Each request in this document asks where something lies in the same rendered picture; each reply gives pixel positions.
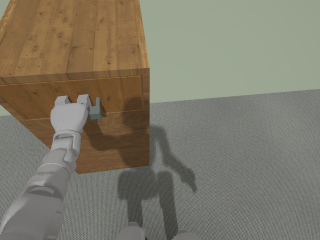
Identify left robot forearm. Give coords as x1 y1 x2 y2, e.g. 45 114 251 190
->
0 130 81 234

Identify handle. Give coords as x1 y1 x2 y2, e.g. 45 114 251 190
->
87 97 102 120

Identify robot right shin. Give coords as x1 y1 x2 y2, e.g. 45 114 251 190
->
175 229 187 237

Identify left robot thigh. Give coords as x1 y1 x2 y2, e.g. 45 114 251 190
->
115 226 146 240

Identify left robot hand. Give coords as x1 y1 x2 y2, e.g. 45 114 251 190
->
50 94 92 134

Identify robot left upper arm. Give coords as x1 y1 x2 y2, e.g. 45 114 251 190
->
0 192 66 240

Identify drawer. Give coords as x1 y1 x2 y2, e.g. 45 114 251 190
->
0 75 143 120

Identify cabinet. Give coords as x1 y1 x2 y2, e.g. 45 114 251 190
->
0 0 150 174

